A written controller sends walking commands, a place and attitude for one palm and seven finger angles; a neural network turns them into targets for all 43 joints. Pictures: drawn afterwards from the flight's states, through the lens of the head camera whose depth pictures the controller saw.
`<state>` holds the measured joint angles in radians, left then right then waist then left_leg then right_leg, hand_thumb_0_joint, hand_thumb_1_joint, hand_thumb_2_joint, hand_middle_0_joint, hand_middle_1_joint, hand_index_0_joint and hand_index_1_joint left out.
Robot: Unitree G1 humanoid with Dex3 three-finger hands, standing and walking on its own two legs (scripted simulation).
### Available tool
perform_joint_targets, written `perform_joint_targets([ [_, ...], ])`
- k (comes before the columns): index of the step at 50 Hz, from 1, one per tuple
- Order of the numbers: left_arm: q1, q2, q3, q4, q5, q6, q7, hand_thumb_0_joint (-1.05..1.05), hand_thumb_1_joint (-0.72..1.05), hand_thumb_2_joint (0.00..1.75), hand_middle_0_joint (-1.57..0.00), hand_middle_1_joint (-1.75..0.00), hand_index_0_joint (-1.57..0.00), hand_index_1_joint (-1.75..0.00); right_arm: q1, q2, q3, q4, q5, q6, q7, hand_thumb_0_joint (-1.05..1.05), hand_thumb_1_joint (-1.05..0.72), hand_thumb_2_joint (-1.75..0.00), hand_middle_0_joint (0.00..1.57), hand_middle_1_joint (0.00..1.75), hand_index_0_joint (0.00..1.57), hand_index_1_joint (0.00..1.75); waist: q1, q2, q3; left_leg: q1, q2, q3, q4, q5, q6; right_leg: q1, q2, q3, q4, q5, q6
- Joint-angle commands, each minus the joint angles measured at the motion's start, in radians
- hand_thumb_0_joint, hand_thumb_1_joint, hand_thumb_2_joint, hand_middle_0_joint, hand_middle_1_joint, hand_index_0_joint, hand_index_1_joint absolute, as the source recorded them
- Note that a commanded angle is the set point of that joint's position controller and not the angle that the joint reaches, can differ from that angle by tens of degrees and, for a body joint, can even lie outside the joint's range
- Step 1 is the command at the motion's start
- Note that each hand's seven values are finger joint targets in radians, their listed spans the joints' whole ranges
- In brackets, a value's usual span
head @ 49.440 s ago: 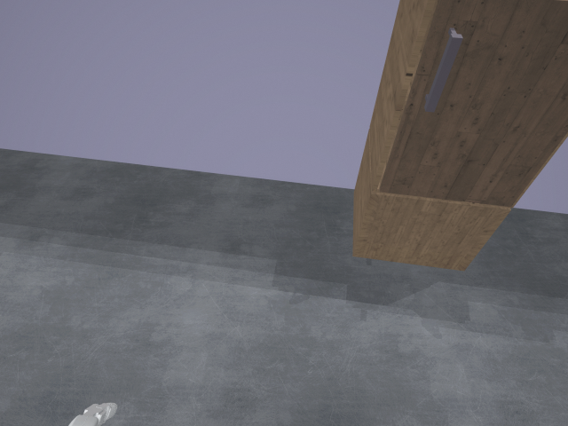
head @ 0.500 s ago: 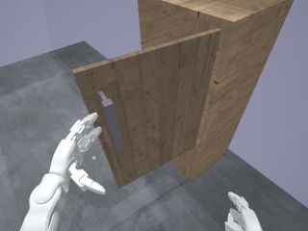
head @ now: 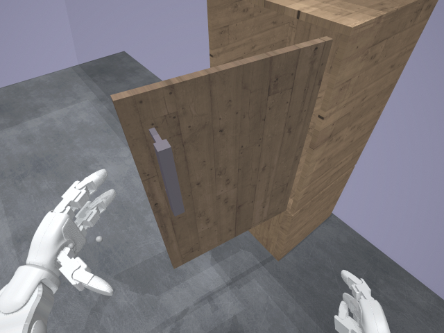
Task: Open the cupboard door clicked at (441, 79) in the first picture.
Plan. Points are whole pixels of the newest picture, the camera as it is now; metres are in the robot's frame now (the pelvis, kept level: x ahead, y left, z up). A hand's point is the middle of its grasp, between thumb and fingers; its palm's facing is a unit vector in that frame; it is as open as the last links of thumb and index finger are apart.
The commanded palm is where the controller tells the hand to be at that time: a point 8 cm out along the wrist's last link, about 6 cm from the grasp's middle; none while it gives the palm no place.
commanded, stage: draw the hand back to the body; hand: left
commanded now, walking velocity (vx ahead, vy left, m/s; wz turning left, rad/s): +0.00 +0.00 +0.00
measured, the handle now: (166, 174) +0.36 +0.13 +0.11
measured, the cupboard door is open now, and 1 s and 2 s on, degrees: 81 81 81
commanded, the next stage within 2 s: step back with the hand held close in 1.62 s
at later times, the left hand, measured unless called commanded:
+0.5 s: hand (80, 243) +0.21 +0.23 +0.12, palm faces -0.08 -0.99 -0.09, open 16.3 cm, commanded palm +0.19 +0.28 +0.14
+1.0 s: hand (55, 217) +0.24 +0.26 +0.15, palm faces +0.39 -0.83 -0.40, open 12.0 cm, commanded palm +0.18 +0.30 +0.17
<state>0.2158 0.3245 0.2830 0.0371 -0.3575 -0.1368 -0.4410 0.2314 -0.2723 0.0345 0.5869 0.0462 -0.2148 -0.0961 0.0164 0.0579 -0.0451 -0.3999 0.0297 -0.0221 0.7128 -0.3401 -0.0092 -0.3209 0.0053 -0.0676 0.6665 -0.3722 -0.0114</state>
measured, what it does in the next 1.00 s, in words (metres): stands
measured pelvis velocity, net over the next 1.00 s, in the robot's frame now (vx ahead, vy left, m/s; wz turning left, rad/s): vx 0.03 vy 0.01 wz -0.02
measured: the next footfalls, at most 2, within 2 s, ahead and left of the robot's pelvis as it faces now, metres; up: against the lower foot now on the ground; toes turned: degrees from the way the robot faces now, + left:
none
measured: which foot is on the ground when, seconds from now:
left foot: down 0.00-1.00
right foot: down 0.00-1.00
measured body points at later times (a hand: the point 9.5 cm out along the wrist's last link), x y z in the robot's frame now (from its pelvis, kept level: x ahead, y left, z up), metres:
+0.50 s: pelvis +0.01 +0.02 +0.01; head -0.01 +0.02 +0.45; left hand +0.21 +0.28 +0.13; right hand +0.20 -0.20 -0.05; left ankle +0.02 +0.12 -0.72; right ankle -0.01 -0.11 -0.72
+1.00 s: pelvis +0.03 +0.01 +0.02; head +0.02 -0.01 +0.47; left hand +0.21 +0.30 +0.18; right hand +0.20 -0.21 -0.07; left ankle +0.02 +0.12 -0.72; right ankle -0.01 -0.11 -0.72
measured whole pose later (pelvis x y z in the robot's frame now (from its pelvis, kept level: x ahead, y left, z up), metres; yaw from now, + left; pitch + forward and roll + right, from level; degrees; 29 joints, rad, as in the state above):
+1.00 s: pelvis +0.03 +0.01 +0.02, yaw -1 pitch -3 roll +0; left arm 0.44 0.32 0.27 -0.33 -0.05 -0.05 0.13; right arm 0.20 -0.23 0.04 0.67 -0.01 -0.13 -0.08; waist 0.05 0.07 0.02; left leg -0.13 0.00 0.02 0.44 -0.26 0.01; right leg -0.07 -0.02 -0.03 0.40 -0.28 0.01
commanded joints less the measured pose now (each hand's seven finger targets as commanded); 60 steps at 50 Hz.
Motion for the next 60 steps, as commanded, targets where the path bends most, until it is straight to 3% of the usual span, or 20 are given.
perform_joint_targets([
  [1,-0.212,0.145,0.042,-0.239,-0.024,-0.053,-0.006,0.00,-0.50,0.30,-0.15,-0.30,-0.15,-0.30,-0.106,-0.111,-0.042,-0.164,0.005,-0.086,-0.017,0.00,-0.90,-0.90,0.20,0.30,0.20,0.30,-0.012,0.005,-0.141,0.119,-0.045,-0.011,-0.094,0.157,0.035,-0.026,0.015,0.033,-0.117,0.222,0.010],
  [4,-0.189,0.146,0.029,-0.309,-0.005,-0.046,0.021,0.00,-0.50,0.30,-0.15,-0.30,-0.15,-0.30,-0.107,-0.106,-0.039,-0.174,0.003,-0.100,-0.010,0.00,-0.90,-0.90,0.20,0.30,0.20,0.30,-0.004,-0.003,-0.174,0.136,-0.042,-0.020,-0.105,0.172,0.036,-0.014,0.016,0.017,-0.104,0.231,0.007],
  [8,-0.082,0.202,0.100,-0.355,0.016,-0.029,0.066,0.00,-0.50,0.30,-0.15,-0.30,-0.15,-0.30,-0.112,-0.102,-0.033,-0.180,-0.003,-0.099,0.000,0.00,-0.90,-0.90,0.20,0.30,0.20,0.30,0.027,0.004,-0.187,0.141,-0.037,-0.020,-0.123,0.213,0.031,0.026,0.019,-0.001,-0.092,0.254,-0.004],
  [11,-0.050,0.150,0.074,-0.393,0.014,0.001,0.077,0.00,-0.50,0.30,-0.15,-0.30,-0.15,-0.30,-0.120,-0.092,-0.027,-0.191,0.002,-0.088,0.007,0.00,-0.90,-0.90,0.20,0.30,0.20,0.30,0.024,0.042,-0.149,0.146,-0.033,-0.016,-0.144,0.220,0.023,0.022,0.022,-0.019,-0.095,0.259,-0.005],
  [13,-0.023,0.162,0.089,-0.384,0.014,0.029,0.085,0.00,-0.50,0.30,-0.15,-0.30,-0.15,-0.30,-0.122,-0.096,-0.026,-0.189,0.000,-0.084,0.010,0.00,-0.90,-0.90,0.20,0.30,0.20,0.30,0.021,0.000,-0.123,0.135,-0.027,-0.019,-0.148,0.206,0.026,0.025,0.026,-0.021,-0.109,0.244,-0.004],
  [15,-0.028,0.131,0.059,-0.422,0.008,0.046,0.079,0.00,-0.50,0.30,-0.15,-0.30,-0.15,-0.30,-0.125,-0.096,-0.025,-0.197,0.004,-0.084,0.010,0.00,-0.90,-0.90,0.20,0.30,0.20,0.30,0.014,0.015,-0.108,0.145,-0.028,-0.022,-0.160,0.191,0.026,0.012,0.027,-0.023,-0.119,0.231,-0.001],
  [20,-0.058,0.133,0.040,-0.484,0.011,0.074,0.065,0.00,-0.50,0.30,-0.15,-0.30,-0.15,-0.30,-0.124,-0.103,-0.021,-0.190,0.005,-0.094,0.004,0.00,-0.90,-0.90,0.20,0.30,0.20,0.30,-0.001,0.014,-0.100,0.168,-0.027,-0.034,-0.173,0.183,0.026,0.010,0.030,-0.025,-0.136,0.214,0.002],
  [23,-0.057,0.182,0.084,-0.486,0.011,0.076,0.063,0.00,-0.47,0.32,-0.15,-0.30,-0.15,-0.30,-0.124,-0.110,-0.021,-0.174,0.002,-0.103,-0.002,0.00,-0.90,-0.90,0.20,0.30,0.20,0.30,0.002,-0.006,-0.097,0.178,-0.027,-0.037,-0.172,0.186,0.030,0.019,0.030,-0.019,-0.153,0.212,0.000],
  [27,-0.033,0.195,0.115,-0.486,0.003,0.084,0.053,0.00,-0.32,0.37,-0.16,-0.30,-0.16,-0.30,-0.132,-0.104,-0.016,-0.172,0.004,-0.107,-0.005,0.00,-0.90,-0.90,0.20,0.30,0.20,0.30,0.018,0.036,-0.099,0.186,-0.029,-0.039,-0.193,0.196,0.024,0.041,0.028,-0.026,-0.159,0.213,-0.004],
  [28,-0.066,0.275,0.137,-0.588,0.167,0.059,0.266,0.00,-0.29,0.39,-0.16,-0.30,-0.16,-0.30,-0.150,-0.077,-0.013,-0.164,-0.019,-0.089,-0.015,0.00,-0.90,-0.90,0.20,0.30,0.20,0.30,0.057,0.031,-0.040,0.163,-0.027,-0.033,-0.234,0.120,0.020,0.064,0.017,0.019,-0.220,0.143,-0.014],
  [29,0.024,0.132,0.055,-0.558,0.182,0.065,0.356,0.00,-0.26,0.40,-0.16,-0.30,-0.16,-0.30,-0.157,-0.062,-0.009,-0.161,-0.029,-0.081,-0.022,0.00,-0.90,-0.90,0.20,0.30,0.20,0.30,0.030,-0.005,0.033,0.156,-0.021,-0.034,-0.264,0.065,0.013,0.042,0.011,0.013,-0.242,0.108,-0.012],
  [30,0.100,0.093,0.034,-0.519,0.193,0.077,0.400,0.00,-0.22,0.42,-0.16,-0.30,-0.16,-0.30,-0.149,-0.064,-0.009,-0.158,-0.029,-0.071,-0.021,0.00,-0.90,-0.90,0.20,0.30,0.20,0.30,0.029,-0.022,0.058,0.143,-0.017,-0.041,-0.280,0.032,0.009,0.041,0.007,0.011,-0.245,0.086,-0.011],
  [31,0.112,0.093,0.027,-0.547,0.216,0.077,0.435,0.00,-0.18,0.43,-0.16,-0.30,-0.16,-0.30,-0.145,-0.065,-0.011,-0.153,-0.028,-0.053,-0.018,0.00,-0.90,-0.90,0.20,0.30,0.20,0.30,0.031,0.014,0.043,0.159,-0.015,-0.035,-0.286,0.043,0.011,0.064,0.003,0.016,-0.251,0.096,-0.013],
  [34,0.108,0.141,0.052,-0.613,0.262,0.057,0.513,0.00,-0.08,0.48,-0.16,-0.30,-0.16,-0.30,-0.144,-0.068,-0.021,-0.142,-0.037,-0.029,-0.013,0.00,-0.90,-0.90,0.20,0.30,0.20,0.30,0.032,0.030,-0.027,0.211,-0.016,-0.007,-0.296,0.109,0.015,0.131,-0.006,0.027,-0.274,0.141,-0.012],
  [38,0.057,0.182,0.070,-0.626,0.300,0.034,0.569,0.00,0.06,0.54,-0.17,-0.30,-0.17,-0.30,-0.150,-0.072,-0.026,-0.115,-0.048,-0.013,-0.015,0.00,-0.90,-0.90,0.20,0.30,0.20,0.30,0.027,0.019,-0.037,0.261,-0.017,0.006,-0.318,0.154,0.021,0.165,-0.007,0.027,-0.305,0.165,-0.011],
  [43,0.091,0.177,0.079,-0.607,0.313,0.022,0.588,0.00,0.23,0.62,-0.18,-0.30,-0.18,-0.30,-0.161,-0.069,-0.032,-0.093,-0.051,0.000,-0.011,0.00,-0.90,-0.90,0.20,0.30,0.20,0.30,0.036,0.033,-0.049,0.318,-0.019,0.019,-0.325,0.283,0.025,0.210,-0.009,0.026,-0.314,0.273,-0.011],
  [50,0.147,0.172,0.109,-0.566,0.304,0.017,0.579,0.00,0.48,0.72,-0.19,-0.30,-0.19,-0.30,-0.174,-0.064,-0.045,-0.094,-0.049,0.042,0.001,0.00,-0.90,-0.90,0.20,0.30,0.20,0.30,0.046,-0.053,-0.022,0.339,-0.014,0.036,-0.335,0.375,0.031,0.241,-0.009,0.025,-0.320,0.374,0.000],
  [53,0.164,0.208,0.150,-0.588,0.306,0.010,0.579,0.00,0.58,0.76,-0.19,-0.30,-0.19,-0.30,-0.177,-0.062,-0.048,-0.094,-0.051,0.051,0.005,0.00,-0.90,-0.90,0.20,0.30,0.20,0.30,0.056,-0.014,-0.049,0.360,-0.015,0.043,-0.323,0.444,0.030,0.264,-0.010,0.030,-0.318,0.440,-0.002],
  [55,0.184,0.202,0.157,-0.592,0.301,0.012,0.576,0.00,0.65,0.80,-0.19,-0.30,-0.19,-0.30,-0.176,-0.053,-0.049,-0.101,-0.050,0.060,0.006,0.00,-0.90,-0.90,0.20,0.30,0.20,0.30,0.057,-0.035,-0.050,0.362,-0.014,0.049,-0.320,0.470,0.032,0.268,-0.012,0.029,-0.312,0.477,0.003],
  [60,0.162,0.212,0.174,-0.611,0.298,0.013,0.573,0.00,0.83,0.87,-0.20,-0.30,-0.20,-0.30,-0.175,-0.050,-0.051,-0.102,-0.047,0.076,0.007,0.00,-0.90,-0.90,0.20,0.30,0.20,0.30,0.051,0.007,-0.037,0.375,-0.015,0.058,-0.312,0.490,0.032,0.260,-0.013,0.033,-0.321,0.509,0.007],
])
